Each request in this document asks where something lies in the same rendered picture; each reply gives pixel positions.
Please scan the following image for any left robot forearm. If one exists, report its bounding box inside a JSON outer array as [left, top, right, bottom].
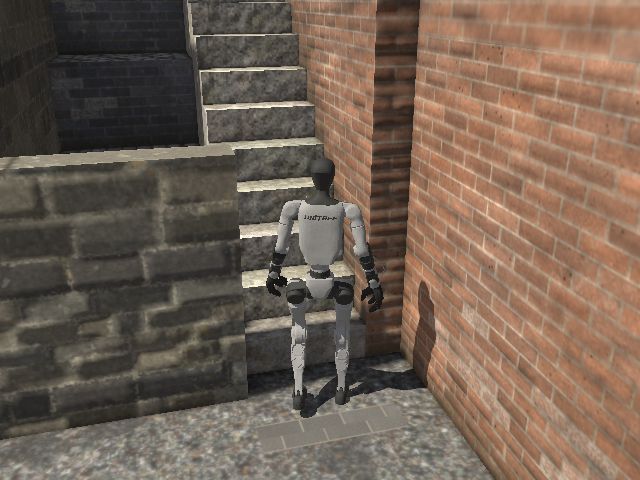
[[268, 239, 286, 279]]

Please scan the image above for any robot left upper arm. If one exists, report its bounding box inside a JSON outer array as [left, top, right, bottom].
[[275, 200, 301, 254]]

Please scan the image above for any robot right upper arm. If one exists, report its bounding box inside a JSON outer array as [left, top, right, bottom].
[[342, 202, 369, 258]]

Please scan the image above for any right robot hand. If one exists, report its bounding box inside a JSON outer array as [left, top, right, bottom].
[[361, 285, 384, 313]]

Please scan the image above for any left robot hand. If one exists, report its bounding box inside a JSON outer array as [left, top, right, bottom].
[[266, 275, 288, 297]]

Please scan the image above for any robot left foot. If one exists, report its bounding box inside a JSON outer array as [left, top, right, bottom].
[[292, 385, 307, 410]]

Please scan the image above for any right robot forearm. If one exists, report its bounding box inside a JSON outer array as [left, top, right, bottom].
[[359, 242, 380, 289]]

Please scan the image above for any humanoid robot head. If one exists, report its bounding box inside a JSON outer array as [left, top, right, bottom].
[[305, 158, 339, 206]]

